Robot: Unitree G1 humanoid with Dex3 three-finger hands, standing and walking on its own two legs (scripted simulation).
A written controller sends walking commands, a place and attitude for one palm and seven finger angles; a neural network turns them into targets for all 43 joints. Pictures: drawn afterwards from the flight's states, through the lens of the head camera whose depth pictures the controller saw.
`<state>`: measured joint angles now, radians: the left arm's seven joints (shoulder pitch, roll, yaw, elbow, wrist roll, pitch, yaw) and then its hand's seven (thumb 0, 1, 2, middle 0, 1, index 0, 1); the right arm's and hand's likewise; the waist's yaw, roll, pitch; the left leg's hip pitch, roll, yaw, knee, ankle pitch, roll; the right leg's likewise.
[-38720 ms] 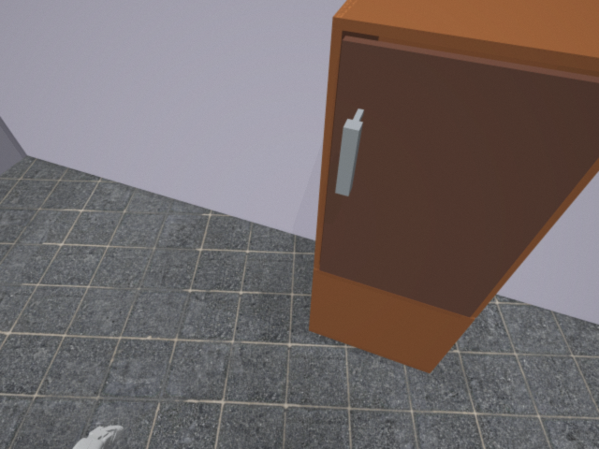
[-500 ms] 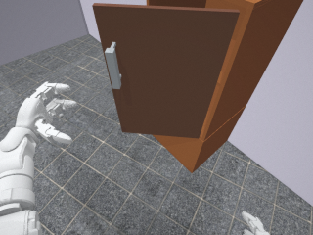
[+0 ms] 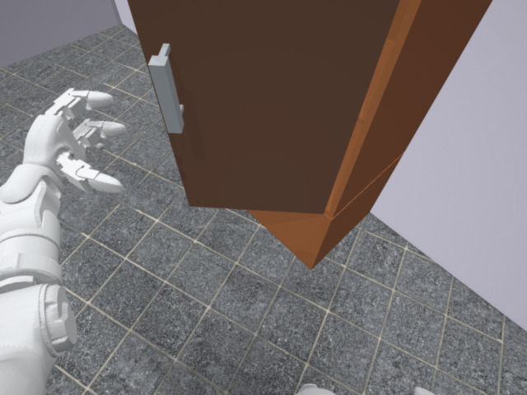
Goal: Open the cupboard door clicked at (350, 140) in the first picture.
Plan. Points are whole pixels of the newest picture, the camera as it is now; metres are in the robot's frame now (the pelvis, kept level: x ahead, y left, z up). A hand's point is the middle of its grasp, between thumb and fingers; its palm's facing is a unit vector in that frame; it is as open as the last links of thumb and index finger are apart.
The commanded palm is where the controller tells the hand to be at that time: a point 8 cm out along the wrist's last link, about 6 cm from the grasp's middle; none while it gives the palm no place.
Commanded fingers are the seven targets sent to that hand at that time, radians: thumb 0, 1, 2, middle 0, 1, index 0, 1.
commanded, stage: move the hooked fingers beside the handle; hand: left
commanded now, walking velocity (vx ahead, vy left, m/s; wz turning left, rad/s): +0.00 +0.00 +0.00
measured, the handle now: (170, 90) +0.59 +0.15 +0.11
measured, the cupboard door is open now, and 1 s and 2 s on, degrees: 43 43 43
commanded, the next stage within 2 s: slide the fingers in behind the handle in 1.50 s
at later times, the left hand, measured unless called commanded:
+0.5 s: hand (123, 110) +0.53 +0.21 +0.12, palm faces -0.10 -0.99 -0.03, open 13.9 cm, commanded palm +0.52 +0.27 +0.11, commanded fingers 0.00 -0.50 0.30 -0.30 -1.20 -0.30 -1.20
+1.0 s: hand (124, 104) +0.55 +0.22 +0.11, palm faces -0.08 -1.00 -0.02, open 13.9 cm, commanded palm +0.53 +0.26 +0.11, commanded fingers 0.00 -0.50 0.30 -0.30 -1.20 -0.30 -1.20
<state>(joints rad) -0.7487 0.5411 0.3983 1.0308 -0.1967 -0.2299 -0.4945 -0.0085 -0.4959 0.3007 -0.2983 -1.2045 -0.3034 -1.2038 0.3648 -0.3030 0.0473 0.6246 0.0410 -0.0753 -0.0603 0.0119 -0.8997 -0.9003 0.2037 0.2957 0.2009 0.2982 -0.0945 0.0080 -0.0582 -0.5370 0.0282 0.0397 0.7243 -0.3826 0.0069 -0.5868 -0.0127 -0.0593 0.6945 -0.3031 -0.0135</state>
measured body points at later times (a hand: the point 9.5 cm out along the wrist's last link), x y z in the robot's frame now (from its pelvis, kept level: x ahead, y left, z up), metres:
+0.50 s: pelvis +0.00 +0.01 -0.01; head +0.12 +0.02 +0.42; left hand +0.53 +0.27 +0.12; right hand -0.03 -0.26 -0.11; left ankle -0.02 +0.11 -0.71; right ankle +0.02 -0.11 -0.71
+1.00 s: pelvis +0.02 +0.01 -0.01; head +0.14 +0.03 +0.42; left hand +0.55 +0.27 +0.12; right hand -0.03 -0.25 -0.11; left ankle -0.02 +0.11 -0.71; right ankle +0.02 -0.11 -0.71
